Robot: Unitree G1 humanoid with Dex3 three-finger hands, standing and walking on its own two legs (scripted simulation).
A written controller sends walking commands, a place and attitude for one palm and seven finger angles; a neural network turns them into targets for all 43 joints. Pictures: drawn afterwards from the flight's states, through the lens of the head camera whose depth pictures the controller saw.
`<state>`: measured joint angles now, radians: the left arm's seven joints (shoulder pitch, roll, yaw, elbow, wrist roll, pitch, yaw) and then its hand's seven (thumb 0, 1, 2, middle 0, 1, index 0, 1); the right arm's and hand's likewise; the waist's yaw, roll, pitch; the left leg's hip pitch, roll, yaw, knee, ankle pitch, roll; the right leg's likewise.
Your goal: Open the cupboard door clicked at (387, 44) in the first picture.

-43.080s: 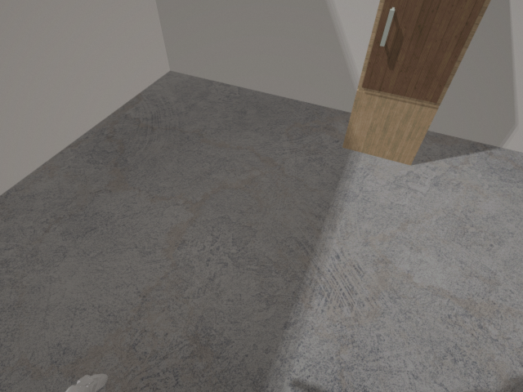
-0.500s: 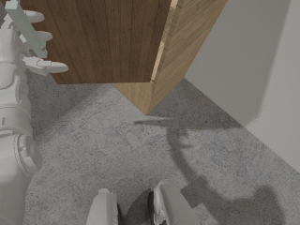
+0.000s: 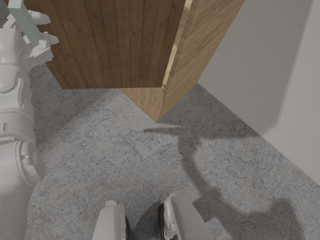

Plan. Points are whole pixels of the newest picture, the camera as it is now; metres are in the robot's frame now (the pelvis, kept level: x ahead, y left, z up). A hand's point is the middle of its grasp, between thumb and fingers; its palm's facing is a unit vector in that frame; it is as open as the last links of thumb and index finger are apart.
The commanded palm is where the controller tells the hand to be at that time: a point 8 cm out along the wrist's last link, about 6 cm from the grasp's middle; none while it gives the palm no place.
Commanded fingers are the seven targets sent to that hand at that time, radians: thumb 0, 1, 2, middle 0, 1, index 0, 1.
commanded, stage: close the thumb around the handle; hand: left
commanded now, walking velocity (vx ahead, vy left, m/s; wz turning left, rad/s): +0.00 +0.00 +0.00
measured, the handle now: (35, 28) +0.59 +0.23 +0.06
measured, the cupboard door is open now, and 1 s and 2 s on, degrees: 48 90 90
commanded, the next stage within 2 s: pull the door open along its arc in 0.02 s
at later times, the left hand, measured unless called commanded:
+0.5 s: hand (48, 68) +0.49 +0.19 +0.05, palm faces -0.02 -1.00 -0.03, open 5.7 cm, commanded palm +0.43 +0.24 +0.06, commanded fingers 0.00 0.90 0.90 -0.40 -1.35 -0.40 -1.35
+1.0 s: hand (103, 136) +0.34 +0.09 +0.06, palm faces +0.37 -0.93 +0.02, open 6.1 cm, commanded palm +0.27 +0.16 +0.06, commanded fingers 0.00 0.90 0.90 -0.40 -1.35 -0.40 -1.35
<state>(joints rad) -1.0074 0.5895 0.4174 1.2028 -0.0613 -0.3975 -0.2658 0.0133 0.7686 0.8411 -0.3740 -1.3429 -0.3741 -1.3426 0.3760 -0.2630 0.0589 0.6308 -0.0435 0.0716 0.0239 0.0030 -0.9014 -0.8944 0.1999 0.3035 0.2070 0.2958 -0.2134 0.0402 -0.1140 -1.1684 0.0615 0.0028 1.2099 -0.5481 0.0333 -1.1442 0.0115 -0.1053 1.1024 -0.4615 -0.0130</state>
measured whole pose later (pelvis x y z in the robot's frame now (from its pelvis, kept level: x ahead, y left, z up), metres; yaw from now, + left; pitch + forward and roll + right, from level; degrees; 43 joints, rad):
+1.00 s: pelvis +0.01 -0.03 +0.03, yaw +1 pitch +18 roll +1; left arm -0.02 -0.05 -0.03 0.30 0.01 -0.40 0.41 0.02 0.68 0.72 -0.35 -1.26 -0.36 -1.31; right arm 0.16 -0.16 0.02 0.52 -0.07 0.04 0.05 0.01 -0.90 -0.89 0.20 0.30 0.20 0.30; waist -0.02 0.01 -0.16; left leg -0.84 0.04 0.05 1.06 -0.53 -0.01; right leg -0.88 0.00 -0.06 1.07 -0.50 -0.05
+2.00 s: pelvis -0.02 -0.02 +0.02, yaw +3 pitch +17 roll +0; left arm -0.24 -0.06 -0.06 0.56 0.07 -0.51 0.51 -0.01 -0.49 0.31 -0.31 -0.76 -0.28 -0.74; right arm 0.19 -0.19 0.00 0.64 -0.10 -0.03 0.02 0.01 -0.90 -0.89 0.20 0.30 0.21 0.30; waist -0.02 0.03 -0.15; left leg -0.91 0.01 0.01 1.09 -0.48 0.00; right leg -0.92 -0.03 -0.08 1.08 -0.45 -0.04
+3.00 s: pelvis +0.00 -0.02 +0.01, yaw +4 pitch +17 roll -1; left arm 0.21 0.14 -0.06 0.07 -0.11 -0.36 -0.11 -0.01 -0.50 0.30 -0.15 -0.31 -0.14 -0.30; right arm 0.21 -0.23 0.02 0.48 -0.01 -0.05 -0.01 0.01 -0.90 -0.89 0.20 0.30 0.21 0.30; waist 0.01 0.04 -0.15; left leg -0.90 0.01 0.00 1.15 -0.55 0.01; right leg -0.91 -0.03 -0.09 1.13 -0.52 -0.03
